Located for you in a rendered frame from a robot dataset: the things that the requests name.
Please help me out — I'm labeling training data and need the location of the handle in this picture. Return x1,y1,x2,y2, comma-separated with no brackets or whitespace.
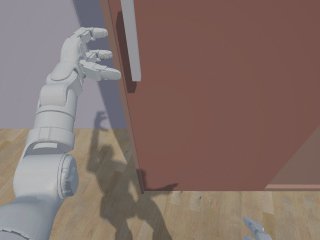
120,0,142,82

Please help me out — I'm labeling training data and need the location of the robot left upper arm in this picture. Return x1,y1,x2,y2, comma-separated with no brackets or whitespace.
0,153,79,240

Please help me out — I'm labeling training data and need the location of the left robot hand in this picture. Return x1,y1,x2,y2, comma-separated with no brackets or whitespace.
60,27,122,81

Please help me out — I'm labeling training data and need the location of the robot left forearm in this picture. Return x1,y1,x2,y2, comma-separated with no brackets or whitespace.
13,61,84,196

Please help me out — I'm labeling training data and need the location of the right robot hand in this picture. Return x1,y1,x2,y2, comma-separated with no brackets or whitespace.
243,216,272,240

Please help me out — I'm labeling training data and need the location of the wardrobe door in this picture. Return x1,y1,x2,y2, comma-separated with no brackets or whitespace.
109,0,320,191
269,125,320,185

